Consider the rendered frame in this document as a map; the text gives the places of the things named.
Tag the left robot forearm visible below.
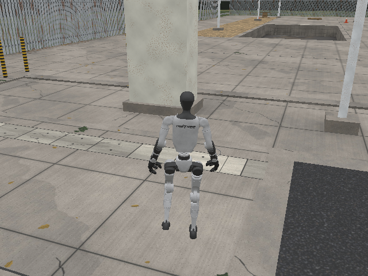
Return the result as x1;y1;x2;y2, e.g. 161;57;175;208
149;138;162;163

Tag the right robot shin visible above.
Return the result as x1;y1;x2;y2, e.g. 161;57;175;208
190;193;200;231

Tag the robot right hand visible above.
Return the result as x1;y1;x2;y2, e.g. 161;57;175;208
206;160;219;172

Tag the robot head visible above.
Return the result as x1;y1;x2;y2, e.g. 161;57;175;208
177;91;196;120

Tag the right robot upper arm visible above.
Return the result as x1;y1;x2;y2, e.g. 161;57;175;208
198;117;213;149

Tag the left robot upper arm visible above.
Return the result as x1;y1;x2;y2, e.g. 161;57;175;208
157;116;174;148

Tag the right robot forearm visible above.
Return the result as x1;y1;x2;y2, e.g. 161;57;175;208
207;141;218;162

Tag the robot left hand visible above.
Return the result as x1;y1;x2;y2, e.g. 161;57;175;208
148;161;162;174

